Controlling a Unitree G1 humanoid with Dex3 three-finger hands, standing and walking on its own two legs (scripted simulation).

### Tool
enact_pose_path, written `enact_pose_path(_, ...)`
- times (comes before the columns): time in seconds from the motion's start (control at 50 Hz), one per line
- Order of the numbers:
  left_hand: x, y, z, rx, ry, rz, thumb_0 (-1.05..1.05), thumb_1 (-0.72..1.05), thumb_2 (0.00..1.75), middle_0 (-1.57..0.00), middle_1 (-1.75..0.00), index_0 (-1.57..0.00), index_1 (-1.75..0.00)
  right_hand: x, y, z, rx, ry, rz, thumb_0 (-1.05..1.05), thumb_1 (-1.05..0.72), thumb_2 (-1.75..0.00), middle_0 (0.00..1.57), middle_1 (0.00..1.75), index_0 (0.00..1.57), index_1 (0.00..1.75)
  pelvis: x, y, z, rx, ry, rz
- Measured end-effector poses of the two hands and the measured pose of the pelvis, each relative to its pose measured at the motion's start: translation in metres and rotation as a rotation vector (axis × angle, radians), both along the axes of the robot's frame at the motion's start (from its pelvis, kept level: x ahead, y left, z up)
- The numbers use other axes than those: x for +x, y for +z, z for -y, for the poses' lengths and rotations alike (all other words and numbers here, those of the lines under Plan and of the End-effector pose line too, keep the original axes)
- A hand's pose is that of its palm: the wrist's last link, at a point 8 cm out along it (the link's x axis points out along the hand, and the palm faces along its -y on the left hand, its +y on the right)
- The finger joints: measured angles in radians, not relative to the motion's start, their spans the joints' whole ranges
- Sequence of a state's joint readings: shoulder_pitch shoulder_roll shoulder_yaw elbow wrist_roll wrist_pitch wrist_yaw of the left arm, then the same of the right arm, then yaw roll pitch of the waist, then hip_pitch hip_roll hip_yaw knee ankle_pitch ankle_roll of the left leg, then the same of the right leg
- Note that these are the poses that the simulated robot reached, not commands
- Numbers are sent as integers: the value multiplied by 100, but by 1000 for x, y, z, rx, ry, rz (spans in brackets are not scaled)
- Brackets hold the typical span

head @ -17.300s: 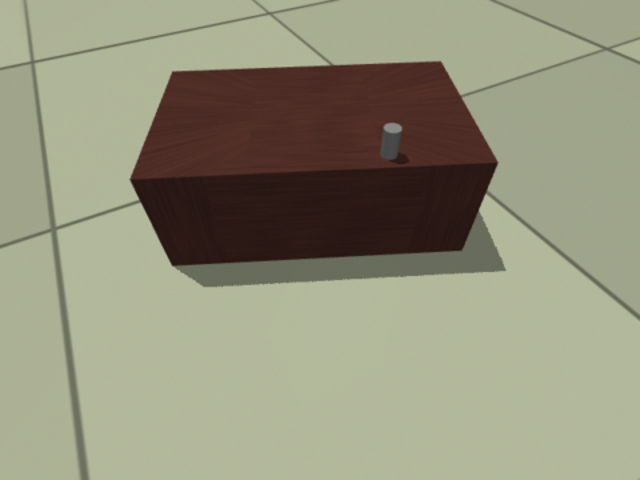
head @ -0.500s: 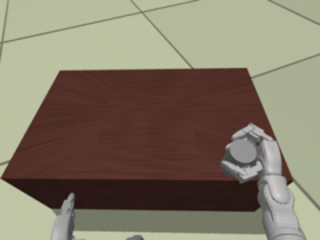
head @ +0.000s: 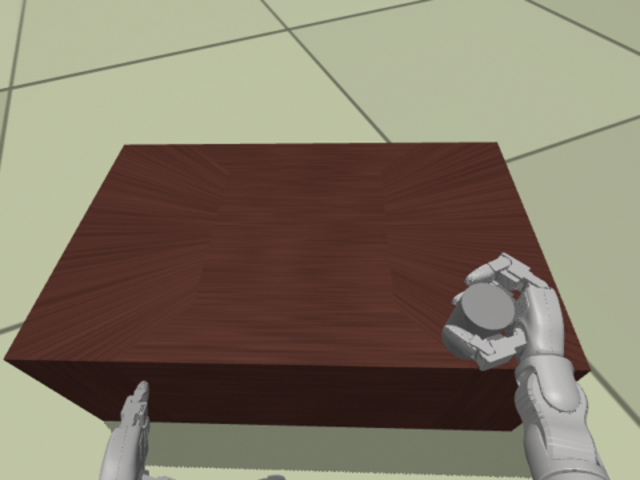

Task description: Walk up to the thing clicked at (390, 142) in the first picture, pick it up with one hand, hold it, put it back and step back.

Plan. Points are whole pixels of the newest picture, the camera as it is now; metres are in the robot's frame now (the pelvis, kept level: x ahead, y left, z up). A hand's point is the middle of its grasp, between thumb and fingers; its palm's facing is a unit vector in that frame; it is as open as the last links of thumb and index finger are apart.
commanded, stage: hold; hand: right
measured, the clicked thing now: (474, 323) +0.31 -0.16 +0.03
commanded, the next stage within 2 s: crouch in 0.80 s
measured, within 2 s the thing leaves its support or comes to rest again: neither
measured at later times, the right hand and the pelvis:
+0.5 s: hand (476, 309) +0.31 -0.16 +0.05, palm faces +0.06 +1.00 +0.00, open 9.1 cm; pelvis +0.00 +0.01 +0.00, yaw +0 degrees
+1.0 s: hand (468, 314) +0.31 -0.15 +0.05, palm faces +0.05 +1.00 +0.02, open 9.1 cm; pelvis -0.01 +0.00 +0.00, yaw +0 degrees
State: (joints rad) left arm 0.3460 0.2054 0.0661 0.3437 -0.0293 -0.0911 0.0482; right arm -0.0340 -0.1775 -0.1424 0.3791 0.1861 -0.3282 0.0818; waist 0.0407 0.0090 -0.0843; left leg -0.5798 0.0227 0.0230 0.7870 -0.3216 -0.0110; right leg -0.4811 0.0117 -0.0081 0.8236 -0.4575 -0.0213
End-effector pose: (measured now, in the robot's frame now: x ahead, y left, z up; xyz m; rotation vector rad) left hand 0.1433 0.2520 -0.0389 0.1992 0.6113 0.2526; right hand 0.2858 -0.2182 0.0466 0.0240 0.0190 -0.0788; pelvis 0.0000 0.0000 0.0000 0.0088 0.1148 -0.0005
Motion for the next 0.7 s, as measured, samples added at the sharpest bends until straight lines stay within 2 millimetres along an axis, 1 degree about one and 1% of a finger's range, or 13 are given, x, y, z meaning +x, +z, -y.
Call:
enact_pose_path(0.08,-4,-4,-4,10,4,-28,-1,-52,4,-5,-5,-6,-4,2,2,8,-12,-24,25,-2,43,-108,82,118,88,123,-1,-2,-2,0,-2,-5)
enact_pose_path(0.12,-5,-8,-5,11,3,-43,-1,-52,4,-5,-5,-6,-4,4,4,6,-22,-6,35,-2,43,-108,82,118,88,123,-2,-3,-2,0,-3,-11)
enact_pose_path(0.18,-4,-11,-3,4,-5,-53,-2,-52,5,-5,-5,-6,-4,6,1,-4,-27,37,26,-2,43,-108,82,118,88,123,-2,-3,-2,0,-3,-17)
enact_pose_path(0.28,1,-5,-3,-12,-4,-17,-2,-52,5,-5,-5,-6,-4,4,-4,-12,-9,40,-17,-2,43,-108,82,118,88,122,0,-1,-3,-3,1,-12)
enact_pose_path(0.36,0,-1,-11,6,8,-8,-2,-52,4,-5,-5,-6,-4,2,0,-5,-2,-9,6,-2,43,-108,82,118,88,122,2,-1,-6,-5,0,-4)
enact_pose_path(0.44,-3,-5,-15,18,6,-37,-1,-52,5,-5,-5,-6,-4,3,3,3,-18,-26,42,-2,43,-108,82,118,88,123,-1,-3,-9,-6,-4,-8)
enact_pose_path(0.54,-2,-9,-10,9,-5,-41,-2,-52,5,-5,-5,-6,-4,3,-1,-11,-25,47,18,-2,43,-108,82,118,88,123,-4,-4,-7,-4,-6,-13)
enact_pose_path(0.62,-2,-4,-8,-3,0,-12,-2,-52,4,-5,-5,-6,-4,-1,-6,-16,-12,52,-19,-2,43,-108,82,118,88,123,-3,-2,-6,-6,-1,-7)
enact_pose_path(0.7,-7,-2,-11,7,9,-11,-2,-52,4,-5,-5,-6,-4,-4,-3,-8,4,-3,6,-2,43,-108,82,118,88,123,-4,-2,-7,-6,0,1)
